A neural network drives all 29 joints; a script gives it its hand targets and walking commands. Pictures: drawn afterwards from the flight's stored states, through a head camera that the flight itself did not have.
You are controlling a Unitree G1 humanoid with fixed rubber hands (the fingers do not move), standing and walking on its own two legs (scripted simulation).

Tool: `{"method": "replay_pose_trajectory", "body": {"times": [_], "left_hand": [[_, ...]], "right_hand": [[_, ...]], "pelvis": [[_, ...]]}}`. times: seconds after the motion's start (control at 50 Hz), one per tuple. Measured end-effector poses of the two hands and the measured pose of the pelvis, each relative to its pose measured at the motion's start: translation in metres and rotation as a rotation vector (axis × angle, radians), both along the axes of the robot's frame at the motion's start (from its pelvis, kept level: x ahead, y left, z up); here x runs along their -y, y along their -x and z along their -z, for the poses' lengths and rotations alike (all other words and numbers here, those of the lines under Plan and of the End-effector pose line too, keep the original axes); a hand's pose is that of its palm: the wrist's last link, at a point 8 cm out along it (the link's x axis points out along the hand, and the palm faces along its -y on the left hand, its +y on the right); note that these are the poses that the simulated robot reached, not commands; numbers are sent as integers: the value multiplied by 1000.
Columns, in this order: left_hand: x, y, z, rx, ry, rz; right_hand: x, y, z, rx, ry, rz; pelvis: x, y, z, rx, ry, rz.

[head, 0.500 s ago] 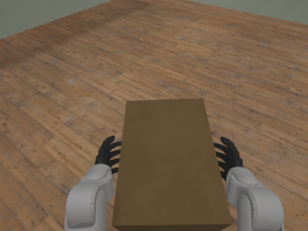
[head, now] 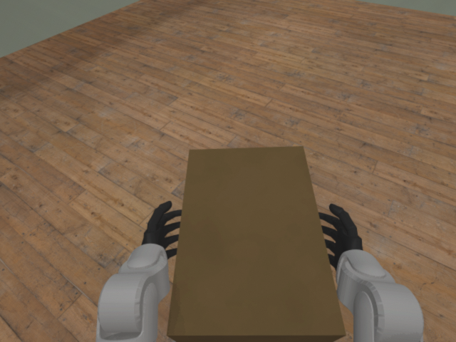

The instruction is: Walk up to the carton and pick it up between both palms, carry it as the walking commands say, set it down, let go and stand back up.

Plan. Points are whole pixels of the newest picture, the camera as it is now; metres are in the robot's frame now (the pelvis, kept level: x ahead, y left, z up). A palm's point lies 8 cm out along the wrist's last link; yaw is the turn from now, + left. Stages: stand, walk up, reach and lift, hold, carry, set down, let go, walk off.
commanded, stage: carry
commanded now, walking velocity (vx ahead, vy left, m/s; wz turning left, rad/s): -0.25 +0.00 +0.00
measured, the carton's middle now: (248, 256) +0.27 -0.01 +0.00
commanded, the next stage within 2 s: none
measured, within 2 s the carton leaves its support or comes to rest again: neither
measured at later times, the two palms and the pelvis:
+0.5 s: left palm out of the picture +0.08 +0.12 +0.08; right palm out of the picture +0.08 -0.17 +0.07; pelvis -0.16 -0.03 +0.00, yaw +2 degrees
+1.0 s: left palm out of the picture -0.11 +0.09 +0.08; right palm out of the picture -0.10 -0.19 +0.07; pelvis -0.35 -0.07 -0.01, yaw +2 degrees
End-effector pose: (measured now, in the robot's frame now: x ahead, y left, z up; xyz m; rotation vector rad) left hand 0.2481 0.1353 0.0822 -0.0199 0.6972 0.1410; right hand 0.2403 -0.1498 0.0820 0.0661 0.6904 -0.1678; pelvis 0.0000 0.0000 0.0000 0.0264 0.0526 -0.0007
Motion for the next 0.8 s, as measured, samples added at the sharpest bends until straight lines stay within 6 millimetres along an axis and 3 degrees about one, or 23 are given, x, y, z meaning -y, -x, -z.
{"method": "replay_pose_trajectory", "body": {"times": [0.14, 0.28, 0.42, 0.56, 0.66, 0.8], "left_hand": [[-9, 27, 11, 40, 27, 1], [-21, 93, 12, -6, 12, -88], [5, 145, 6, 6, -17, -89], [24, 187, 1, 17, 1, -28], [15, 223, 9, 47, 38, -34], [1, 294, 6, -4, 38, -117]], "right_hand": [[-9, 26, 1, 39, 26, 3], [-21, 70, 12, -7, 11, -88], [5, 123, 15, 6, -17, -88], [24, 179, 0, 17, 1, -27], [15, 212, -4, 47, 40, -33], [0, 263, -2, -5, 37, -116]], "pelvis": [[-7, 37, 12, -10, 0, -21], [3, 84, 9, 3, 45, -19], [27, 134, 10, 10, 19, -30], [31, 186, 3, 4, -12, -34], [26, 226, 11, 0, -1, -54], [33, 274, 1, 14, 57, -59]]}}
